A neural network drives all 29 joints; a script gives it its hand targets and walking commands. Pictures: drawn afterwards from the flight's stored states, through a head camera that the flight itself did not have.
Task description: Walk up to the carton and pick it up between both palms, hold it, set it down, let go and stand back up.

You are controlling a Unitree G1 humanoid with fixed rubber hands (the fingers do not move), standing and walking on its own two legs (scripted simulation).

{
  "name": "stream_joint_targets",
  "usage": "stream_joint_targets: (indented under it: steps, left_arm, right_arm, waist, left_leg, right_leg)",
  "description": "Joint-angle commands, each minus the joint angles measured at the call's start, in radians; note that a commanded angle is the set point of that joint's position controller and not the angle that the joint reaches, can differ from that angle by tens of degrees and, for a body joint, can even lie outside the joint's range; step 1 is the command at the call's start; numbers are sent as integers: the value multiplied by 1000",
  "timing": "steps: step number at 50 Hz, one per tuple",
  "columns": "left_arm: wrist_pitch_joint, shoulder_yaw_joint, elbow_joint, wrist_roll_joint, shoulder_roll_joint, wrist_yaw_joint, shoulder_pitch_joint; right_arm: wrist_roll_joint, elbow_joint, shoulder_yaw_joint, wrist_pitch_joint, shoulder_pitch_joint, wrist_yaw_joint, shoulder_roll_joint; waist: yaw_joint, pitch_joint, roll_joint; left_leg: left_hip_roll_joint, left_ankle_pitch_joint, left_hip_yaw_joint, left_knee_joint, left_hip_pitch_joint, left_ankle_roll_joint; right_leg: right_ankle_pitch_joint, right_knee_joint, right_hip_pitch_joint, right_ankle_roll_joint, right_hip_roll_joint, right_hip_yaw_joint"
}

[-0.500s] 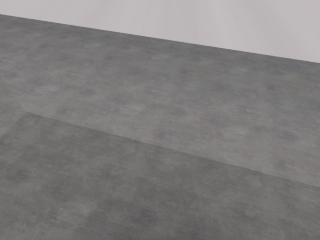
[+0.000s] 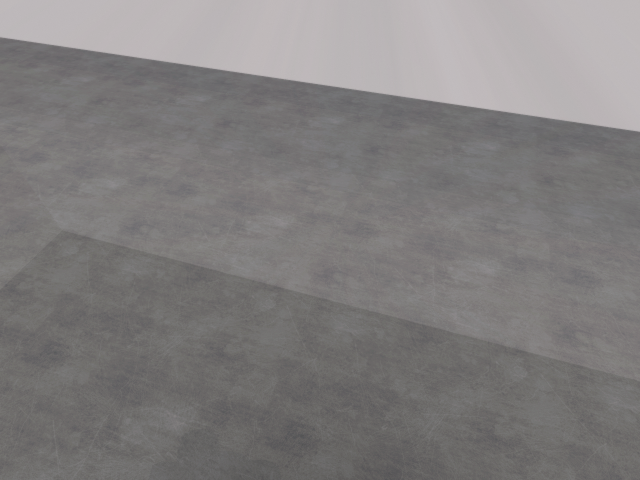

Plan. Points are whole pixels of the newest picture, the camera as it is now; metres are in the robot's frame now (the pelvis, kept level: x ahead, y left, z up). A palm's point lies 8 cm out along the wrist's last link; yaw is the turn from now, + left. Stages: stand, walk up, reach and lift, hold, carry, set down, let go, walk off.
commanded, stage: stand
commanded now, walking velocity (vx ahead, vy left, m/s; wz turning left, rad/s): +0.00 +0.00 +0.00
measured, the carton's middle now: out of the picture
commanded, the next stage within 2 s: walk up in 1.08 s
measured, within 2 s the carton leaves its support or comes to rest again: neither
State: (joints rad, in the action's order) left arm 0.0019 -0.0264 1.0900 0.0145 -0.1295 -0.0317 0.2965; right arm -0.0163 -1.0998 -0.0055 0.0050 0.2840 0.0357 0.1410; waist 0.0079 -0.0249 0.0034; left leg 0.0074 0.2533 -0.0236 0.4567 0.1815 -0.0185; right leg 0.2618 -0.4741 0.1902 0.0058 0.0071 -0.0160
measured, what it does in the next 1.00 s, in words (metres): stands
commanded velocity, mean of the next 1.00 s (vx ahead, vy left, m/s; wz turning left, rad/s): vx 0.00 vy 0.00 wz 0.00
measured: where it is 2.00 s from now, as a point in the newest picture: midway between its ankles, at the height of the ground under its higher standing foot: outside the picture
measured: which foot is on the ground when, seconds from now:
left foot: down 0.00-1.00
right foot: down 0.00-1.00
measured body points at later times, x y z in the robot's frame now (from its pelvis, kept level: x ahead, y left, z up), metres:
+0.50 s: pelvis -0.01 +0.00 +0.00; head +0.00 +0.00 +0.45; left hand -0.03 +0.20 -0.16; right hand -0.05 -0.21 -0.16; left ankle +0.00 +0.13 -0.74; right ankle +0.00 -0.12 -0.74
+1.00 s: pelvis -0.01 +0.01 +0.00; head -0.01 +0.01 +0.45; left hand -0.03 +0.21 -0.16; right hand -0.05 -0.19 -0.16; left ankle +0.00 +0.13 -0.74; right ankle +0.00 -0.12 -0.74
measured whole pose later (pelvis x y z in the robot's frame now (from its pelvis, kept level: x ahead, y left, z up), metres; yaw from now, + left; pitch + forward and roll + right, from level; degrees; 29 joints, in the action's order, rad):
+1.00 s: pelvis -0.01 +0.01 +0.00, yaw -1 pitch -2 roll +0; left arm 0.01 0.00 1.15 0.01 -0.11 -0.03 0.32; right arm -0.01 -1.17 0.01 0.00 0.33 0.04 0.11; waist 0.00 -0.02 0.00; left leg 0.00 0.24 -0.01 0.45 0.19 -0.01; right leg 0.24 -0.46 0.19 -0.01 0.00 -0.04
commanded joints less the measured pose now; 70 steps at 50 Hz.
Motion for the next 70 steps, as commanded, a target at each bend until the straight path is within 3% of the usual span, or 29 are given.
stream_joint_targets:
  steps: [1,7,9,10,14,16,19,21,30,31,32,34,35,38,41,42,44,49,52,58,59,62,63,64,65,66,67,68,70]
  left_arm:
    - [18,-9,-18,-3,-66,-1,29]
    - [12,-5,17,-2,-74,-9,88]
    - [13,8,28,1,-39,-5,68]
    - [10,-1,17,5,-79,-5,56]
    - [6,-4,23,5,-74,-13,73]
    - [0,4,36,-6,-44,-12,99]
    - [0,-2,19,5,-80,-19,42]
    - [7,-2,17,-3,-71,-16,56]
    - [0,6,38,-4,-34,-13,83]
    - [2,11,35,-2,-47,-9,69]
    - [0,14,46,4,-29,-11,87]
    - [8,13,60,-17,-28,-15,126]
    - [7,1,59,-14,-82,-14,114]
    - [5,3,43,3,-63,-6,83]
    - [1,10,50,-5,-32,-11,103]
    - [3,12,37,-2,-42,-1,82]
    - [8,2,47,-4,-75,-4,99]
    - [9,22,46,-6,-13,-1,88]
    - [9,8,54,-6,-61,-13,119]
    - [15,16,57,-4,-45,-17,124]
    - [20,16,54,2,-61,-15,89]
    - [16,15,59,-13,-45,-13,133]
    - [16,15,43,-1,-45,-9,114]
    - [17,-67,-97,23,-245,-38,-70]
    - [14,-93,-78,30,-298,-57,-30]
    - [15,-96,-71,43,-283,-69,53]
    - [22,-89,-62,48,-254,-87,88]
    - [21,-86,-86,30,-240,-88,39]
    - [43,-84,-99,40,-216,-89,-59]
  right_arm:
    - [10,4,-24,-2,44,4,97]
    - [2,-31,-5,-5,78,5,43]
    - [8,-31,-3,-2,85,5,39]
    - [1,-53,10,-8,114,9,15]
    - [-2,-41,-12,-9,87,6,79]
    - [0,-59,-3,-10,120,7,63]
    - [-10,-46,-10,-4,96,7,90]
    - [-4,-79,1,-7,118,13,64]
    - [-2,-57,18,-3,112,17,4]
    - [1,-58,7,-2,110,13,45]
    - [5,-62,2,4,128,17,48]
    - [9,-69,12,5,128,8,36]
    - [4,-72,4,7,147,7,60]
    - [-6,-91,6,-6,176,13,68]
    - [8,-80,11,5,189,10,62]
    - [5,-79,15,2,122,12,39]
    - [3,-40,4,4,79,12,59]
    - [4,-49,9,5,121,13,40]
    - [9,-78,10,5,170,10,37]
    - [-2,-57,0,-2,135,3,55]
    - [2,-72,-6,0,168,6,76]
    - [5,-84,10,3,174,4,27]
    - [5,-80,9,-5,160,7,28]
    - [49,50,-62,-21,21,0,318]
    - [48,68,-56,-18,-10,-16,271]
    - [25,82,-66,-28,-37,-22,237]
    - [-8,127,-79,-48,-98,-21,245]
    - [-35,130,-92,-53,-51,-25,227]
    - [-50,134,-106,-57,-32,-57,192]
  waist:
    - [-12,-8,-47]
    - [-4,-48,9]
    - [-22,-58,-63]
    - [-14,-88,14]
    - [-12,-73,-26]
    - [-15,-88,28]
    - [-18,-62,-71]
    - [-10,-89,19]
    - [1,-82,-59]
    - [-6,-67,30]
    - [-4,-49,-24]
    - [3,-26,41]
    - [-26,-70,6]
    - [-16,-101,-28]
    - [-22,-67,-10]
    - [-1,-86,77]
    - [-1,-11,4]
    - [-12,-88,-36]
    - [-9,-62,34]
    - [-13,-70,-44]
    - [-36,-73,-28]
    - [-12,-65,54]
    - [-21,-105,0]
    - [5,-171,9]
    - [28,-72,-79]
    - [76,-50,-158]
    - [81,-70,-158]
    - [56,-14,-72]
    - [8,-28,-56]
  left_leg:
    - [68,-111,-62,-75,-35,45]
    - [58,-80,-54,-70,23,36]
    - [66,-99,-47,-71,26,28]
    - [49,-107,-44,-83,48,24]
    - [46,-65,-43,-75,25,25]
    - [55,-20,-45,-73,49,20]
    - [54,-57,-48,-87,56,21]
    - [53,-54,-44,-81,79,17]
    - [59,-47,-43,-72,86,32]
    - [51,-63,-49,-79,74,33]
    - [49,-63,-56,-73,34,29]
    - [60,-43,-65,-84,38,32]
    - [58,-66,-50,-89,30,35]
    - [70,-87,-47,-83,77,28]
    - [52,-53,-57,-101,35,25]
    - [68,-12,-84,-109,69,35]
    - [66,-21,-74,-111,32,29]
    - [64,-58,-62,-104,59,46]
    - [63,-60,-58,-121,31,39]
    - [56,-52,-62,-104,37,47]
    - [62,-74,-55,-87,1,45]
    - [50,-88,-45,-92,43,33]
    - [54,-80,-59,-96,67,35]
    - [11,-144,-204,44,364,34]
    - [3,-190,-163,173,456,27]
    - [-11,203,-72,421,473,-5]
    - [85,275,-81,657,482,-38]
    - [118,275,-99,690,476,-38]
    - [188,206,-126,768,433,-74]
  right_leg:
    - [-91,110,63,34,-63,-86]
    - [-122,111,36,21,-63,-82]
    - [-109,106,44,22,-66,-87]
    - [-96,120,28,33,-80,-104]
    - [-16,132,75,22,-60,-95]
    - [-40,124,65,11,-54,-80]
    - [-22,140,51,30,-77,-100]
    - [-28,126,36,34,-74,-107]
    - [-12,137,47,31,-73,-116]
    - [-71,123,26,29,-65,-99]
    - [-44,129,51,28,-56,-92]
    - [-91,107,16,8,-49,-76]
    - [-93,115,52,9,-60,-93]
    - [-117,99,50,14,-57,-75]
    - [-55,93,50,21,-55,-86]
    - [-74,99,60,18,-53,-80]
    - [-65,93,24,20,-52,-80]
    - [-106,98,72,4,-51,-72]
    - [-99,87,51,20,-74,-97]
    - [-62,104,46,12,-62,-94]
    - [-71,113,77,21,-74,-102]
    - [-86,104,25,17,-69,-98]
    - [-61,115,56,18,-64,-99]
    - [-22,27,-96,50,-121,-58]
    - [-83,49,-252,120,-219,-113]
    - [-213,133,-200,228,-411,-261]
    - [-226,183,-115,294,-529,-314]
    - [-204,176,-114,292,-557,-276]
    - [-156,174,-58,261,-484,-137]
